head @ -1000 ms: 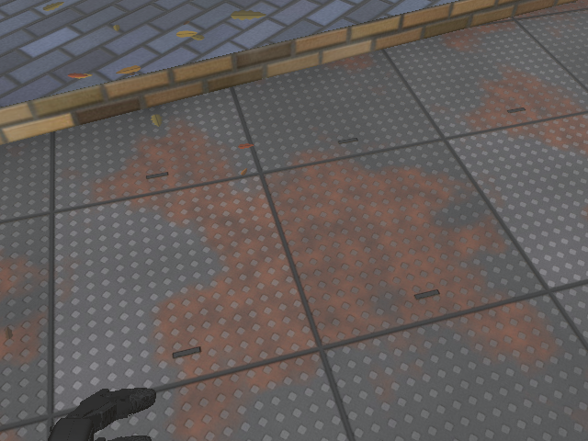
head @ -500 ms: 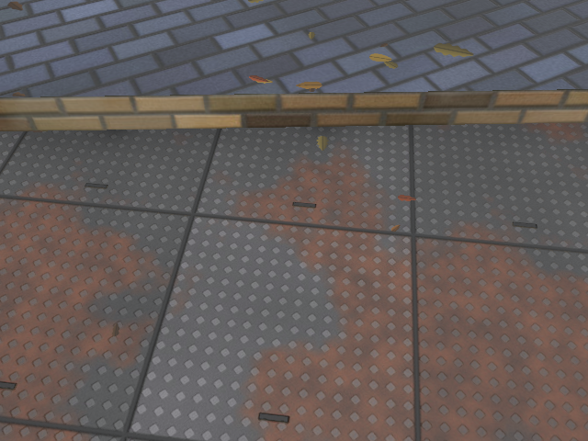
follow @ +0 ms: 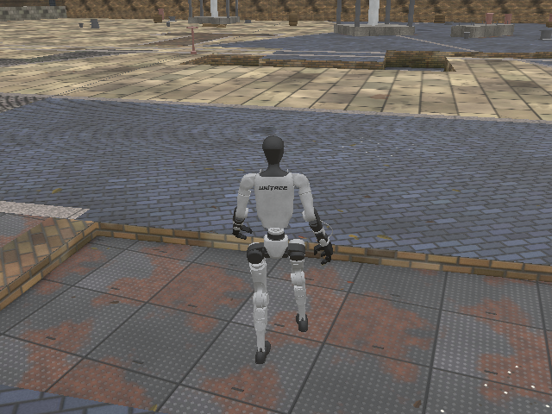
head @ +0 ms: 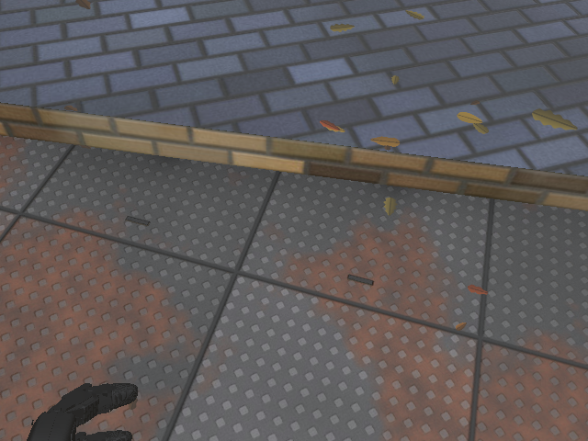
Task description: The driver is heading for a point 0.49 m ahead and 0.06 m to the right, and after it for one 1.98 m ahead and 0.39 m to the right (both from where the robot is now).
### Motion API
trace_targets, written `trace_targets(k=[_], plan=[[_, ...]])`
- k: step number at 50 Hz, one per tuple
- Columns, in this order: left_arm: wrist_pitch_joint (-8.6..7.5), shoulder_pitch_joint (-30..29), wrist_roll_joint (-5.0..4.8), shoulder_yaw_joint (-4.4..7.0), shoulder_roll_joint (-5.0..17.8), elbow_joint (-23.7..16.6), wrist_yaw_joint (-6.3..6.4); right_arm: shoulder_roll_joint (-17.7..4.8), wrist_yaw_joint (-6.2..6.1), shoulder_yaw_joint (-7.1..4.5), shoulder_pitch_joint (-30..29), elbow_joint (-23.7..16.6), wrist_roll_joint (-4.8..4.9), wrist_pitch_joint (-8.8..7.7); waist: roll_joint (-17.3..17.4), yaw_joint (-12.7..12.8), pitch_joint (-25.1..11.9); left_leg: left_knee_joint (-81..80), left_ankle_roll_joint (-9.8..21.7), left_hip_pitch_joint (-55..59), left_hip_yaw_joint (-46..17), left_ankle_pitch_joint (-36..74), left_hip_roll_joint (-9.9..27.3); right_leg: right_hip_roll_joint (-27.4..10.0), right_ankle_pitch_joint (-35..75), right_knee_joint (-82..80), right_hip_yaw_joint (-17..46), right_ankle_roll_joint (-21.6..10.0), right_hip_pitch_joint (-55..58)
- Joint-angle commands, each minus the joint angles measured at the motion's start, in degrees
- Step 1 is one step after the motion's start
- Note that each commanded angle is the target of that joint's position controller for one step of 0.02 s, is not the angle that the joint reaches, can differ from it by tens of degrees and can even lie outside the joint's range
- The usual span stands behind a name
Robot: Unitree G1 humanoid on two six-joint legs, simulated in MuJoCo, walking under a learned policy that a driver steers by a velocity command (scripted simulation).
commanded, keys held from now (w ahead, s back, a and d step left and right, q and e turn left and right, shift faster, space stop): w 0.06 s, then no key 0.88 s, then w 0.06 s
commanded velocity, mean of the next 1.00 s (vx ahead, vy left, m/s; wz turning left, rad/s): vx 0.15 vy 0.00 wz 0.14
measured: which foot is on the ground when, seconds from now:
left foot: down 0.00-0.10, up 0.12-0.46, down 0.48-1.00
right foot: up 0.00-0.08, down 0.10-1.00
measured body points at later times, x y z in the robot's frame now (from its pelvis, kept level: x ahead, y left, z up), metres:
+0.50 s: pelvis +0.18 -0.03 +0.00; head +0.20 -0.03 +0.44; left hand +0.25 +0.24 -0.13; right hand +0.37 -0.27 -0.11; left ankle +0.22 +0.11 -0.74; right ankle +0.20 -0.14 -0.74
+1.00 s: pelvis +0.22 -0.01 -0.01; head +0.22 -0.01 +0.44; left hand +0.26 +0.27 -0.15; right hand +0.36 -0.25 -0.13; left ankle +0.22 +0.11 -0.74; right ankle +0.20 -0.14 -0.74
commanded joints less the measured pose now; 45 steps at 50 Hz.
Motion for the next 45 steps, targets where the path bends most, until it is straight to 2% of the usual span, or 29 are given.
trace_targets(k=[1, 3, 4, 5, 6, 7, 8, 9, 10, 11, 13, 16, 19, 21, 23, 24, 25, 26, 27, 28, 29, 30, 35, 45], plan=[[-1.64, -4.4, -0.38, 1.46, 6.5, -5.2, -0.7, -8.3, -0.67, -2.07, 1.6, -2.2, -0.03, -0.24, 8.0, 1.2, -1.9, -0.9, 6.9, -0.2, -12.9, 12.6, 14.9, 1.9, -2.0, -3.0, -0.9, -1.3, 6.0], [-2.33, 0.0, -0.15, 1.83, 7.3, -4.0, -0.91, -8.0, -0.96, -1.97, 1.1, -2.1, -0.52, 0.06, 9.6, 3.5, -2.9, 2.9, 6.0, 1.4, -13.6, 18.3, 15.2, 2.2, -4.8, -4.8, -2.5, -3.2, 11.6], [-2.64, 5.1, 0.78, 2.54, 8.7, -2.6, -0.61, -6.6, -0.92, -1.45, 0.2, -2.7, -0.72, 0.14, 9.1, 6.0, -5.9, 9.8, 4.2, 0.9, -11.5, 26.3, 11.8, 1.9, -3.0, -6.5, -2.9, -5.1, 19.7], [-2.81, 12.8, 2.08, 3.21, 11.4, -1.8, -0.34, -4.7, -0.84, -0.55, -0.9, -4.1, -1.59, 0.04, 5.2, 9.6, -13.3, 23.7, 1.6, -5.2, -7.8, 22.7, 8.5, -5.6, 6.7, -3.0, 3.2, -8.7, 33.7], [-2.07, 19.2, 3.07, 4.21, 15.2, -0.2, -0.34, -2.1, -0.96, 0.27, 8.3, -3.8, -0.27, -0.32, -10.9, 7.8, -21.9, 44.5, -3.8, -24.6, -1.6, -4.3, -0.4, -18.7, 12.9, -2.8, 24.4, -20.2, 54.6], [-1.55, 20.0, 0.82, 3.4, 11.3, 0.5, -0.91, -5.7, -1.11, 0.01, 10.6, -2.9, -0.09, -0.5, -13.0, 7.6, -22.8, 53.5, -5.0, -31.6, -3.5, -20.7, 0.4, -22.9, 8.7, -7.2, 35.5, -22.4, 55.0], [-1.15, 16.3, 0.03, 2.24, 7.5, -0.7, -0.91, -9.2, -1.19, -0.95, 5.4, -2.9, -0.02, -0.06, -6.0, 8.5, -15.0, 56.9, -5.8, -34.0, -4.5, -17.2, 2.7, -20.5, 8.7, -7.6, 27.9, -19.9, 47.8], [-0.53, 12.3, 0.57, 1.32, 5.7, -1.6, -0.89, -9.5, -1.41, -1.02, 0.9, -3.9, -0.55, 0.5, -1.2, 7.7, -10.9, 56.2, -6.3, -32.8, -2.2, -14.0, 4.7, -17.9, 13.5, -7.6, 20.0, -17.9, 40.6], [-0.21, 9.9, 0.7, 0.55, 4.1, -1.2, -1.08, -8.7, -1.51, -1.06, -1.9, -4.8, -1.4, 0.92, 0.7, 6.5, -7.0, 52.3, -6.7, -31.6, -0.8, -12.4, 6.2, -15.2, 19.7, -8.6, 14.5, -17.0, 33.6], [-0.21, 8.8, 1.05, 0.0, 3.3, -0.7, -1.15, -7.6, -1.45, -1.08, -2.0, -5.1, -1.64, 1.41, -0.2, 4.7, -6.3, 47.9, -6.6, -28.3, 0.2, -11.0, 8.3, -13.2, 22.3, -9.6, 10.8, -15.7, 29.4], [-0.04, 7.6, 1.4, -0.15, 3.6, 0.8, -1.28, -3.6, -1.38, -0.14, -0.3, -4.8, -1.4, 2.19, -3.3, 2.8, -6.4, 38.3, -7.4, -21.8, 3.2, -8.3, 9.0, -9.9, 26.6, -11.7, 5.4, -15.1, 24.1], [0.72, 6.6, 1.03, 0.66, 6.9, 2.2, -0.63, -2.0, -1.59, 0.79, -2.0, -5.1, -1.65, 2.56, -4.5, 2.8, -9.5, 25.9, -8.2, -14.4, 5.6, -1.1, 9.2, -9.1, 30.6, -12.4, 1.1, -15.4, 22.3], [1.72, 7.8, 0.48, 0.67, 7.8, 3.7, -0.28, -3.6, -1.57, 0.64, -5.2, -5.2, -1.43, 3.12, -4.1, 4.2, -10.1, 18.7, -8.1, -10.6, 6.3, 5.1, 9.0, -9.3, 21.7, -12.9, 0.5, -14.7, 22.9], [2.34, 8.1, 0.28, 0.36, 7.7, 4.5, -0.26, -4.2, -1.51, 0.45, -7.3, -5.4, -1.57, 3.51, -3.7, 4.5, -8.4, 13.6, -7.2, -8.4, 6.5, 6.5, 8.9, -9.2, 11.2, -12.8, 1.3, -14.1, 22.1], [2.81, 7.9, -0.28, -0.27, 6.7, 5.1, -0.24, -4.2, -1.43, 0.35, -8.0, -5.3, -2.16, 3.49, -3.1, 3.5, -6.4, 4.5, -5.5, -3.5, 7.3, 11.3, 8.3, -7.4, -0.9, -11.4, 1.6, -11.6, 20.1], [2.8, 9.8, -0.06, -0.84, 5.4, 5.8, -0.28, -5.4, -1.57, 0.2, -9.0, -5.9, -2.73, 3.45, -1.5, 3.8, -5.7, 1.4, -4.2, -0.7, 4.6, 16.3, 10.5, -5.9, -7.1, -10.4, 1.6, -8.9, 18.5], [2.59, 12.0, 1.11, -1.3, 4.3, 6.0, -0.42, -8.0, -1.94, -0.17, -9.1, -6.6, -2.97, 3.47, 2.6, 5.6, -7.0, 3.1, -2.3, 3.9, 0.4, 26.0, 15.1, -3.1, -13.9, -7.5, -0.2, -6.3, 15.6], [2.46, 16.9, 1.15, -1.46, 3.3, 7.0, -0.63, -9.7, -2.09, -0.53, -10.9, -6.2, -2.42, 3.86, 9.3, 9.1, -8.0, 5.1, 0.6, 4.4, -1.0, 23.0, 16.8, 0.6, -21.4, -7.7, -3.6, -4.4, 14.3], [2.89, 14.5, 1.09, -1.7, 3.6, 7.2, -0.35, -6.1, -1.5, 0.0, -11.9, -6.1, -2.1, 3.94, 9.1, 7.3, -7.3, 4.3, 0.1, -1.0, 0.4, 12.1, 14.4, 1.2, -20.4, -7.5, -5.4, -3.0, 18.3], [3.42, 11.5, 0.92, -1.44, 4.9, 7.0, -0.13, -4.5, -1.06, 0.39, -12.5, -6.2, -2.41, 3.83, 7.4, 6.0, -4.3, 3.9, -1.3, -3.6, 1.3, 9.1, 12.4, 1.4, -19.1, -6.9, -5.6, -2.6, 18.0], [3.91, 10.8, 0.85, -1.41, 5.0, 7.1, 0.19, -4.6, -0.88, 0.51, -12.5, -5.9, -2.71, 3.59, 6.7, 5.9, -3.3, 4.1, -2.2, -4.6, 1.9, 10.6, 11.6, 1.1, -17.8, -6.4, -5.4, -2.7, 18.0], [4.33, 11.1, 1.01, -1.37, 5.4, 7.3, 0.41, -4.9, -0.74, 0.48, -12.4, -5.7, -2.62, 3.2, 6.8, 6.0, -2.8, 4.6, -2.6, -4.8, 2.2, 12.8, 11.3, 0.9, -16.5, -6.0, -5.2, -2.7, 18.1], [4.61, 11.1, 0.67, -1.38, 5.6, 8.9, 0.72, -5.0, -0.88, 0.46, -11.5, -3.9, -2.16, 2.33, 4.9, 6.0, -4.8, 7.3, -2.3, -3.0, 2.9, 22.1, 10.9, 0.1, -10.0, -4.4, -4.7, -2.8, 21.0], [6.03, 10.2, 0.42, -1.28, 5.8, 12.7, 1.59, -4.8, -0.94, 0.57, -11.9, 0.6, -1.98, 2.24, 2.6, 6.2, -4.1, 6.9, -2.2, -3.6, 3.9, 20.9, 9.9, -0.1, -9.9, -4.4, -4.7, -2.4, 23.3]])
